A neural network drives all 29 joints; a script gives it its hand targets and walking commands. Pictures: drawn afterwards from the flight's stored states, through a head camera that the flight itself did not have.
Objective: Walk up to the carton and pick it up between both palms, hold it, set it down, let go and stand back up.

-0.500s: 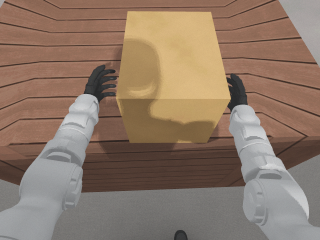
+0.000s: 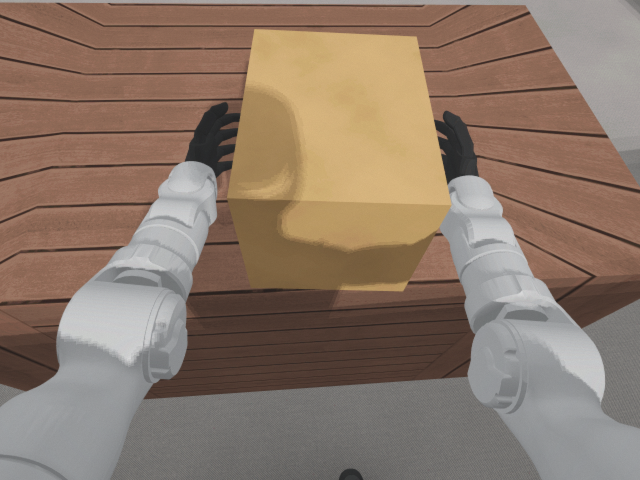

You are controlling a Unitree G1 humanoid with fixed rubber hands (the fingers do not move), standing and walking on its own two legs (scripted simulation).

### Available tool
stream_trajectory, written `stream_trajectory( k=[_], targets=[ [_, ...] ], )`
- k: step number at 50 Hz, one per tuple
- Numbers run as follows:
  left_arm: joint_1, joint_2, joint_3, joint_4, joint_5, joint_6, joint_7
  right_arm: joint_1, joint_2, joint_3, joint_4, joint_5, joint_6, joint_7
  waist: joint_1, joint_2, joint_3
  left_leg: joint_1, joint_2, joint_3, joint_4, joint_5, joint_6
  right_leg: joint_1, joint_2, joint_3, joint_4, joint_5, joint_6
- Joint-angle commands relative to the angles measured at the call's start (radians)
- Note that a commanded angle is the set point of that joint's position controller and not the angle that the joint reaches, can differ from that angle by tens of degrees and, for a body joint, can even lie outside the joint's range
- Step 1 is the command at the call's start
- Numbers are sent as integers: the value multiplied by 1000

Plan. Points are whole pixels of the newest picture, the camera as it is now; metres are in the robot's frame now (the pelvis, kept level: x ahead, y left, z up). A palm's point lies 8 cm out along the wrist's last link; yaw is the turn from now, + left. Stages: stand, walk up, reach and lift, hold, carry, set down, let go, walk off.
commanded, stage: reach and lift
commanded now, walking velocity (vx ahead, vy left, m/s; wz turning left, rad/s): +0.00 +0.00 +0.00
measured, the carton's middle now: (331, 165) +0.51 -0.05 +0.05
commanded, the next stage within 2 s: none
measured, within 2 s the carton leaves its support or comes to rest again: leaves its support in 1.48 s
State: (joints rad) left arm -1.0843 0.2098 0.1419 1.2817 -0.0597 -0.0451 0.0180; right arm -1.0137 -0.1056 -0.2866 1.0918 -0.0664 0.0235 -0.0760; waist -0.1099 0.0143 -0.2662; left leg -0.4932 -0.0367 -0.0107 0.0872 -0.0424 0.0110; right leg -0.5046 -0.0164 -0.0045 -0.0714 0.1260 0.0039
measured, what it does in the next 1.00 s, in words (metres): stands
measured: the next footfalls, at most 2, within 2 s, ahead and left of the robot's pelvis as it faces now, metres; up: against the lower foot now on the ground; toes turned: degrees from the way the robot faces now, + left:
none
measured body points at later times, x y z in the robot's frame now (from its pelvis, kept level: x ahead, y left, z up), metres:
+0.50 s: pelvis +0.03 +0.00 +0.00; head +0.11 -0.01 +0.44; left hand +0.50 +0.11 +0.07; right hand +0.46 -0.20 +0.07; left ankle -0.04 +0.10 -0.74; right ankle +0.01 -0.12 -0.74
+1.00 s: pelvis +0.01 +0.00 +0.01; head +0.09 -0.01 +0.45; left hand +0.46 +0.15 +0.07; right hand +0.45 -0.16 +0.07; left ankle -0.04 +0.11 -0.74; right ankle +0.01 -0.12 -0.74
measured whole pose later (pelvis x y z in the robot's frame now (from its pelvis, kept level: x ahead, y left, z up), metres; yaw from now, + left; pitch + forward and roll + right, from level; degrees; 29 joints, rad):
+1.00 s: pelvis +0.01 +0.00 +0.01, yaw +4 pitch +16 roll -1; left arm -0.85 0.00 0.49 0.99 0.34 -0.07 0.03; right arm -0.78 0.11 -0.63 0.81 -0.51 -0.10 0.01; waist -0.08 0.05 -0.14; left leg -0.34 -0.03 -0.10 0.19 -0.13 0.01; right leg -0.33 -0.01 -0.09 0.05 0.00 0.00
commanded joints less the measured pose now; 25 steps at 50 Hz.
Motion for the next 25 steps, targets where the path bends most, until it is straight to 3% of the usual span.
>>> stream_trajectory(
  k=[1,5,9,11,17,23,24,25],
  targets=[
    [-392,-137,32,-286,137,-60,-50,-334,146,-84,-233,-144,-65,75,-2,123,-647,266,15,18,44,594,-105,545,-19,32,63,356,-38],
    [-346,-440,27,-334,261,-53,-100,-352,426,-144,-294,-323,-77,164,2,113,-633,301,24,14,-16,573,-89,502,-19,12,-20,275,-43],
    [-256,-558,38,-259,316,-43,-117,-295,528,-125,-262,-408,-66,193,2,43,-535,264,32,20,-80,484,-46,556,-6,-11,-32,272,-16],
    [-229,-564,64,-225,333,-52,-120,-264,547,-118,-240,-425,-62,191,3,-5,-481,218,30,23,-113,442,-24,611,0,-18,-19,314,0],
    [-194,-615,102,-211,357,-82,-132,-178,604,-76,-198,-406,-76,159,8,-35,-413,96,10,23,-191,426,14,781,1,2,40,519,17],
    [-188,-648,73,-266,370,-78,-129,-137,643,-49,-185,-380,-99,140,23,24,-397,132,8,31,-182,492,14,754,-2,15,33,532,3],
    [-359,-651,226,-332,488,-96,-124,-307,686,40,-288,-410,-138,146,159,23,-444,97,-4,18,93,443,29,1002,-12,-44,332,656,18],
    [-318,-653,236,-294,501,-95,-119,-283,707,58,-266,-419,-146,148,122,-25,-397,-63,-19,10,47,287,54,1099,-43,-12,370,746,50]
  ],
)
